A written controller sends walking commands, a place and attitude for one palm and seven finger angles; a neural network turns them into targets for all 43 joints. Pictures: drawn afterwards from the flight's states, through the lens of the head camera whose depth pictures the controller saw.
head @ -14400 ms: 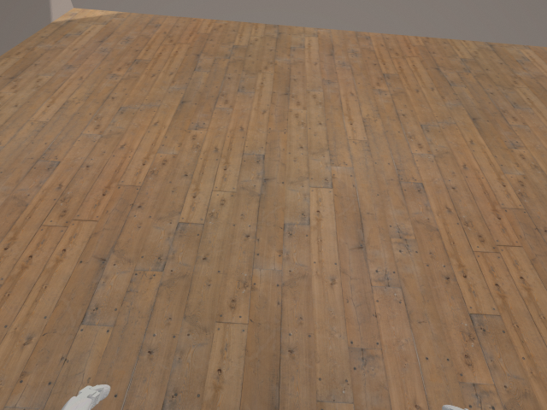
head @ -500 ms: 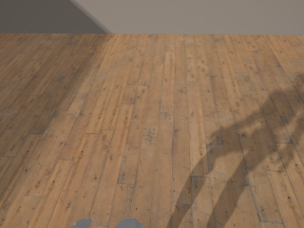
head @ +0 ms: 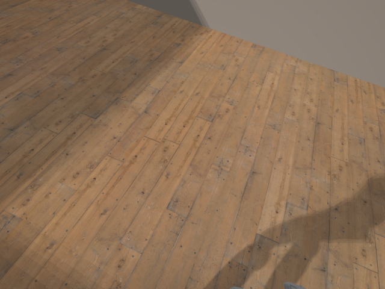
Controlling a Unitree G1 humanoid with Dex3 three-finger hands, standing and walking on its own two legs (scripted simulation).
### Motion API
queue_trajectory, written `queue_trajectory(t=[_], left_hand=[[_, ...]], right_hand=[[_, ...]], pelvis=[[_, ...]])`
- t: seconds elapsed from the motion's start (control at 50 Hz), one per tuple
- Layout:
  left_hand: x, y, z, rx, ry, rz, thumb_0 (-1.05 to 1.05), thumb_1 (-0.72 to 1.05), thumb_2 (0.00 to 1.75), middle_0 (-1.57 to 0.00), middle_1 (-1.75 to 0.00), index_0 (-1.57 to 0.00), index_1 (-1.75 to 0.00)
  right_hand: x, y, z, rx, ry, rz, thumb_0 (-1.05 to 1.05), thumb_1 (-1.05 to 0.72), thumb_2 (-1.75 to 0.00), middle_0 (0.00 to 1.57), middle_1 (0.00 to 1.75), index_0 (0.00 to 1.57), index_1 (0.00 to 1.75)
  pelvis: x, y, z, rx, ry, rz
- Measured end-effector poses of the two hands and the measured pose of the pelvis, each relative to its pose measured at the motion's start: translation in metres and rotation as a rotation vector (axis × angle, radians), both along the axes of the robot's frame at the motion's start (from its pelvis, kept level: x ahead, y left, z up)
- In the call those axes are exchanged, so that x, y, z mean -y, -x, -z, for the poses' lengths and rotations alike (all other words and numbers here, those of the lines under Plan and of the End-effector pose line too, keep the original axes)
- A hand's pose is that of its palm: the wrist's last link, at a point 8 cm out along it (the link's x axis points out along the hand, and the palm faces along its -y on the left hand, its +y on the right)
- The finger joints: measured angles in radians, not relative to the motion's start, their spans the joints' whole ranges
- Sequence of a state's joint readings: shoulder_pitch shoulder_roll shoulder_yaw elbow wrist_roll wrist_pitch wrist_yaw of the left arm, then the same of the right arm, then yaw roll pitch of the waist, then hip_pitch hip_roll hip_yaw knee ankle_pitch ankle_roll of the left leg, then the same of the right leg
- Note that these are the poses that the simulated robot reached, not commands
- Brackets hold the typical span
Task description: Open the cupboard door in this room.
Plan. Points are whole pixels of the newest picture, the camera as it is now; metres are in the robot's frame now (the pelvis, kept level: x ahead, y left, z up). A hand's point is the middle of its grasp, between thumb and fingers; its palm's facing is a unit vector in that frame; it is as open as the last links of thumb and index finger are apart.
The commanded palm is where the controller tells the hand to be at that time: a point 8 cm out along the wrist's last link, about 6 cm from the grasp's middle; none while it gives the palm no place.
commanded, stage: turn or walk to find it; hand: left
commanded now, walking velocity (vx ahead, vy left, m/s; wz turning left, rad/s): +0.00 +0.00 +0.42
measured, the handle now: out of the picture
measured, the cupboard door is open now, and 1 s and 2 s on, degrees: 0 0 0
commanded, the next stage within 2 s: none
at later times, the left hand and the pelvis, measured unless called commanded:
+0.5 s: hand out of the picture +0.08 +0.18 -0.14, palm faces +0.15 -0.95 -0.27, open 7.4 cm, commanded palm none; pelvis -0.03 -0.04 +0.00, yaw +10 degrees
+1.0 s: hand out of the picture -0.15 +0.13 -0.17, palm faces +0.47 -0.85 -0.26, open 7.4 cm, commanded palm none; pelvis -0.08 -0.06 +0.00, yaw +25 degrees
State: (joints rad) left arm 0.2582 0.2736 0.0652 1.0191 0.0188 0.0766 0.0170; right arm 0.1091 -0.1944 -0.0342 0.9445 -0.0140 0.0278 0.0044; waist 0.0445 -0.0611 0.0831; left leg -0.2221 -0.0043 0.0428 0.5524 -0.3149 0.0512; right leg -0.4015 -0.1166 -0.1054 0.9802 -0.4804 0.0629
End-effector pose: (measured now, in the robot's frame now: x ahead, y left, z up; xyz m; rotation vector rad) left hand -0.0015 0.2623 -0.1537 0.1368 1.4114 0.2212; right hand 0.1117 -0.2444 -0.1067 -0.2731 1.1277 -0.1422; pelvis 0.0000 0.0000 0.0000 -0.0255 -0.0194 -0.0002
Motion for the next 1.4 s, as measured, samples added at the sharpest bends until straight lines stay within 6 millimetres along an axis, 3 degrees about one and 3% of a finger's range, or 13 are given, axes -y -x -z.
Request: queue_trajectory(t=[0.12, 0.24, 0.4, 0.5, 0.68, 0.82, 0.94, 1.04, 1.1, 1.16, 1.26, 1.4], left_hand=[[-0.014, -0.017, -0.014, 0.091, -0.003, -0.011, 0.00, 0.90, 0.90, -0.20, -0.30, -0.19, -0.30], [-0.014, -0.039, -0.022, 0.168, -0.025, -0.006, 0.00, 0.90, 0.90, -0.20, -0.30, -0.19, -0.30], [0.013, -0.065, -0.036, 0.266, -0.048, 0.009, 0.00, 0.90, 0.90, -0.20, -0.30, -0.19, -0.30], [0.042, -0.065, -0.043, 0.323, -0.079, 0.001, 0.00, 0.90, 0.90, -0.20, -0.30, -0.20, -0.30], [0.080, 0.006, -0.054, 0.268, -0.101, -0.124, 0.00, 0.90, 0.90, -0.20, -0.30, -0.20, -0.30], [0.093, 0.072, -0.045, 0.196, -0.091, -0.260, 0.00, 0.90, 0.90, -0.21, -0.30, -0.20, -0.30], [0.094, 0.139, -0.032, 0.095, -0.066, -0.362, 0.00, 0.90, 0.90, -0.21, -0.30, -0.20, -0.30], [0.084, 0.196, -0.012, 0.035, -0.037, -0.447, 0.00, 0.90, 0.90, -0.21, -0.30, -0.20, -0.30], [0.075, 0.222, 0.000, 0.003, -0.022, -0.490, 0.00, 0.90, 0.90, -0.20, -0.30, -0.20, -0.30], [0.067, 0.232, -0.003, -0.005, -0.014, -0.510, 0.00, 0.90, 0.90, -0.20, -0.30, -0.20, -0.30], [0.054, 0.225, -0.013, 0.075, -0.026, -0.525, 0.01, 0.90, 0.90, -0.20, -0.30, -0.19, -0.30], [0.046, 0.204, -0.024, 0.155, -0.070, -0.517, 0.00, 0.90, 0.90, -0.20, -0.30, -0.20, -0.30]], right_hand=[[-0.021, 0.005, -0.005, -0.009, -0.016, -0.026, 0.01, -0.90, -0.90, 0.20, 0.30, 0.20, 0.30], [-0.023, 0.033, 0.004, -0.061, -0.041, -0.010, 0.01, -0.90, -0.90, 0.20, 0.30, 0.20, 0.30], [0.002, 0.089, 0.025, -0.195, -0.066, 0.019, 0.01, -0.90, -0.90, 0.20, 0.30, 0.20, 0.30], [0.030, 0.110, 0.045, -0.258, -0.093, 0.013, 0.01, -0.90, -0.90, 0.20, 0.30, 0.20, 0.30], [0.065, 0.094, 0.045, -0.267, -0.099, -0.077, 0.01, -0.91, -0.90, 0.20, 0.30, 0.20, 0.30], [0.068, 0.069, 0.039, -0.270, -0.057, -0.189, 0.01, -0.91, -0.90, 0.19, 0.30, 0.20, 0.30], [0.039, 0.031, 0.032, -0.206, -0.029, -0.306, 0.01, -0.91, -0.90, 0.19, 0.30, 0.20, 0.30], [-0.007, 0.000, 0.023, -0.093, -0.015, -0.419, 0.01, -0.91, -0.90, 0.19, 0.30, 0.20, 0.30], [-0.035, -0.007, 0.016, -0.022, -0.016, -0.472, 0.01, -0.91, -0.90, 0.19, 0.30, 0.20, 0.30], [-0.053, -0.004, 0.004, 0.004, -0.017, -0.505, 0.01, -0.91, -0.90, 0.20, 0.30, 0.20, 0.30], [-0.066, 0.010, -0.001, -0.009, -0.024, -0.532, 0.01, -0.90, -0.90, 0.20, 0.30, 0.20, 0.30], [-0.052, 0.037, 0.009, -0.072, -0.042, -0.520, 0.01, -0.90, -0.90, 0.20, 0.30, 0.20, 0.30]], pelvis=[[-0.012, 0.005, -0.010, -0.004, 0.012, -0.037], [-0.010, 0.011, -0.010, -0.008, 0.000, -0.074], [0.011, 0.023, -0.006, -0.020, -0.021, -0.138], [0.037, 0.031, 0.003, -0.030, -0.045, -0.177], [0.066, 0.042, -0.007, -0.002, -0.067, -0.282], [0.072, 0.051, -0.007, -0.007, -0.066, -0.357], [0.065, 0.066, -0.005, -0.017, -0.056, -0.412], [0.048, 0.084, 0.003, -0.016, -0.028, -0.463], [0.039, 0.095, 0.008, -0.008, -0.030, -0.484], [0.033, 0.101, 0.001, 0.003, -0.016, -0.501], [0.028, 0.110, -0.007, 0.009, -0.003, -0.537], [0.036, 0.116, -0.008, -0.006, -0.013, -0.580]])
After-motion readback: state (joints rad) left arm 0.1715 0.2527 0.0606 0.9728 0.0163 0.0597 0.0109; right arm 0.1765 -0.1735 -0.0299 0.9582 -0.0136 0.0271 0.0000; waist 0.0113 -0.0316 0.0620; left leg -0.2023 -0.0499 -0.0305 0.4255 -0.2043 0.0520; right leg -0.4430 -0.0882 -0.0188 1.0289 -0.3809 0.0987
